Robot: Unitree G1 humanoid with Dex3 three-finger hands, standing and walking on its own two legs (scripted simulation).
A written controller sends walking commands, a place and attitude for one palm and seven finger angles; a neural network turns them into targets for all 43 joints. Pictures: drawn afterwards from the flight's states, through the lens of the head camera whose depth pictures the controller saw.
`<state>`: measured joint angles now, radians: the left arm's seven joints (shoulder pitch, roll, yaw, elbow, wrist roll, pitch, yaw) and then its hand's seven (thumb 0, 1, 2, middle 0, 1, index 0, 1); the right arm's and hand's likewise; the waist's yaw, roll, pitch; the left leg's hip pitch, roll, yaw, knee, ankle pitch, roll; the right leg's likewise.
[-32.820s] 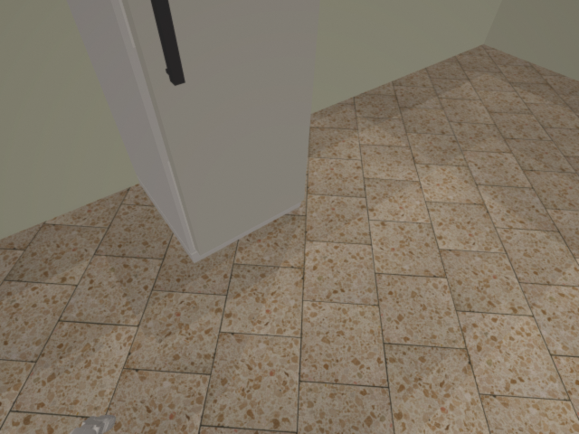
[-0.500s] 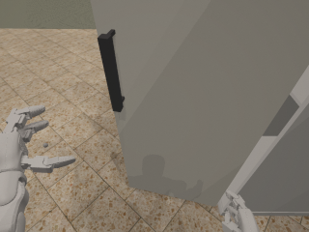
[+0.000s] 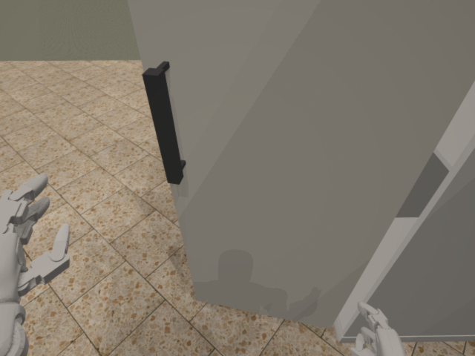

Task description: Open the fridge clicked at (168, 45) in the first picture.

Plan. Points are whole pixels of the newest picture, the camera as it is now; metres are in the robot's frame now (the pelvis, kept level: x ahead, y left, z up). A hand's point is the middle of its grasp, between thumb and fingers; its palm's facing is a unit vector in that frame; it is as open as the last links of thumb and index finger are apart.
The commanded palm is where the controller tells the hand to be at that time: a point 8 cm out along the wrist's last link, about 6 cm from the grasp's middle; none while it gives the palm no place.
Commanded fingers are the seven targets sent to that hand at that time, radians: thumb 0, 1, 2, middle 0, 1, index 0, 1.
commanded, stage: draw the hand back to the body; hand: left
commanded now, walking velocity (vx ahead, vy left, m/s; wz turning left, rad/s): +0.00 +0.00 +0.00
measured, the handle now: (170, 127) +0.46 +0.20 +0.17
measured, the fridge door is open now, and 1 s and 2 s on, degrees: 77 77 77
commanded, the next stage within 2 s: step back with the hand held close in 0.34 s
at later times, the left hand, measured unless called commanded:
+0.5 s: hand (57, 247) +0.19 +0.27 +0.16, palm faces +0.49 -0.80 -0.36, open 7.4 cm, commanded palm +0.14 +0.30 +0.17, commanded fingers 0.00 0.90 0.90 -0.20 -0.30 -0.20 -0.30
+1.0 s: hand (3, 289) +0.13 +0.30 +0.16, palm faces +0.47 -0.76 -0.44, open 7.4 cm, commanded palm +0.07 +0.32 +0.17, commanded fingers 0.00 0.90 0.90 -0.20 -0.30 -0.20 -0.30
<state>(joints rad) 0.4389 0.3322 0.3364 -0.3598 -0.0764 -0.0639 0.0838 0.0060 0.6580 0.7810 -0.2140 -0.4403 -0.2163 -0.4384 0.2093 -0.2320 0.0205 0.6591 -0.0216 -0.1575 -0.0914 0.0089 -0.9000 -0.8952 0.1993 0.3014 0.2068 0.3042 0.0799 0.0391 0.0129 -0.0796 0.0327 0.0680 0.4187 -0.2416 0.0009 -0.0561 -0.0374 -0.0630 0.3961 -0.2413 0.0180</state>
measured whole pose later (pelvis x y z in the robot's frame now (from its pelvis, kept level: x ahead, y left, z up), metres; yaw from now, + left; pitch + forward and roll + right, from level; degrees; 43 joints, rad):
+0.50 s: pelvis +0.00 +0.00 +0.00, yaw +0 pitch -6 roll +0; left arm 0.40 0.33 0.35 -0.35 -0.07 -0.06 0.09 0.01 0.89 0.90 -0.21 -0.30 -0.21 -0.30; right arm 0.21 -0.22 0.03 0.66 -0.02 -0.14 -0.10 0.01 -0.90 -0.90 0.20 0.30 0.21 0.30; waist 0.08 0.05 0.03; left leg -0.07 0.04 0.06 0.41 -0.23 0.00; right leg -0.04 -0.03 -0.07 0.38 -0.24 0.01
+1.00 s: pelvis -0.07 +0.02 -0.01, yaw +0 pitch -2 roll -1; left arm 0.49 0.40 0.44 -0.48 -0.03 -0.20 0.13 0.01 0.89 0.90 -0.21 -0.30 -0.21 -0.30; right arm 0.22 -0.22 0.01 0.54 0.00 -0.07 -0.09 0.01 -0.90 -0.90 0.20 0.30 0.21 0.30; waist 0.03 -0.01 0.03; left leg -0.35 0.02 0.07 0.58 -0.21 0.05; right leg -0.31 -0.06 -0.05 0.53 -0.19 0.04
